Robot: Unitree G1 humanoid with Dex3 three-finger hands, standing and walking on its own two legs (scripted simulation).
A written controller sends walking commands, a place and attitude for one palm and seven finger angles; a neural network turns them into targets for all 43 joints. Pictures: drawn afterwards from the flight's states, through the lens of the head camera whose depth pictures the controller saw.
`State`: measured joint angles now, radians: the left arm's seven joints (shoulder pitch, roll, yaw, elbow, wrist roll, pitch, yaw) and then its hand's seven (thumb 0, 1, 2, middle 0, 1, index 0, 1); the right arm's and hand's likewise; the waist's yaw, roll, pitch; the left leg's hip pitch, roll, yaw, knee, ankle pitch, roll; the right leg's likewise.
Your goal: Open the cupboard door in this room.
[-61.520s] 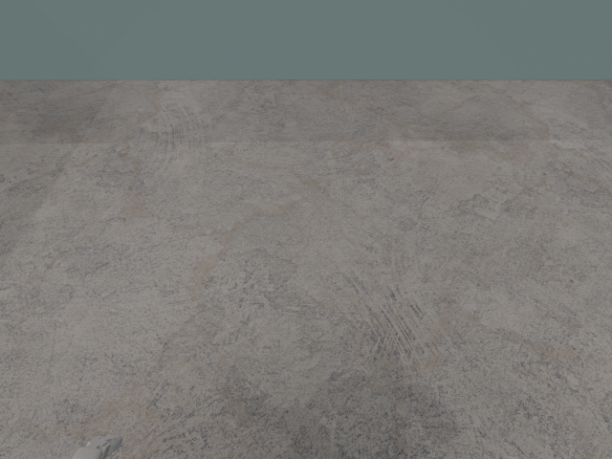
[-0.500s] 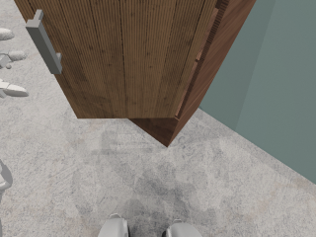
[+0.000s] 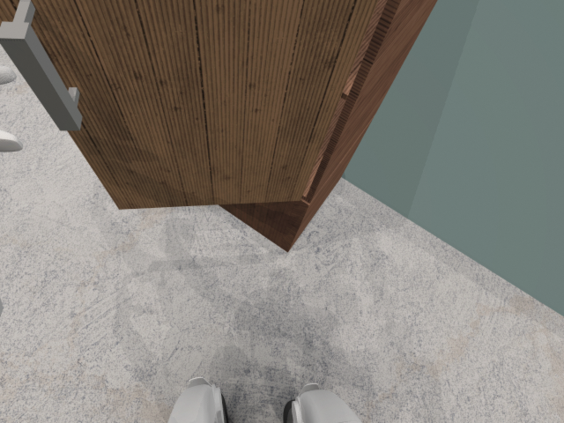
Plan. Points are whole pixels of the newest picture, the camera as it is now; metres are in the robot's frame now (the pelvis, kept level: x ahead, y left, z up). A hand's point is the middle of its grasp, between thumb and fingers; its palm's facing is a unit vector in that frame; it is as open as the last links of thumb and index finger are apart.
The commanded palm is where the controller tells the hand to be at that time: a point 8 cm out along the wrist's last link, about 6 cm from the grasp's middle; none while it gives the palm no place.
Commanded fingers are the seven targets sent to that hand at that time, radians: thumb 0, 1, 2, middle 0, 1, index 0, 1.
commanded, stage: move the hooked fingers beside the handle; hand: left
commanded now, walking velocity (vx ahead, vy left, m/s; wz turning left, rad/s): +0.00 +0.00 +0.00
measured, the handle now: (49, 70) +0.54 +0.25 +0.12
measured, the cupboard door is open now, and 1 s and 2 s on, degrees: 41 41 41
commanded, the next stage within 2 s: slide the fingers in behind the handle in 0.82 s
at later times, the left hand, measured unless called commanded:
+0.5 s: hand out of the picture +0.48 +0.30 +0.12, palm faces +0.06 -1.00 -0.01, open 14.0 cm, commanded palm +0.47 +0.34 +0.11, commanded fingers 0.00 -0.50 0.30 -0.30 -1.20 -0.30 -1.20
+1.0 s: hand out of the picture +0.50 +0.31 +0.12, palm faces +0.06 -1.00 +0.00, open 14.0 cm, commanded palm +0.48 +0.34 +0.11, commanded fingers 0.00 -0.50 0.30 -0.30 -1.20 -0.30 -1.20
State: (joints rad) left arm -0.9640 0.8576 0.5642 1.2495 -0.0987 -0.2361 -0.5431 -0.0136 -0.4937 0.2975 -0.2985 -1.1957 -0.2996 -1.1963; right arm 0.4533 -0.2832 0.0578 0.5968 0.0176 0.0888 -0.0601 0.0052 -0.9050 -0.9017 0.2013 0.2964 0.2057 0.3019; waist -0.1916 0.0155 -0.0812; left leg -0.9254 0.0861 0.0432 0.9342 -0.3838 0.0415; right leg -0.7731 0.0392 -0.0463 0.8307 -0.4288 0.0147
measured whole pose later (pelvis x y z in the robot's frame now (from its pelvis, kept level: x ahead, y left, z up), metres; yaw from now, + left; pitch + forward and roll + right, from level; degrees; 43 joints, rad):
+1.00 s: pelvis -0.01 -0.01 -0.01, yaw +0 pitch +22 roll -5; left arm -1.00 0.90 0.55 1.29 -0.10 -0.25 -0.54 -0.01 -0.49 0.30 -0.30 -1.20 -0.30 -1.20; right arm 0.45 -0.29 0.07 0.61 0.03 0.09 -0.07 0.01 -0.91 -0.90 0.20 0.30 0.21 0.30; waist -0.20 0.02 -0.07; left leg -0.97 0.10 0.02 0.97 -0.39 0.03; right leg -0.81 0.05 -0.06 0.86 -0.44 0.00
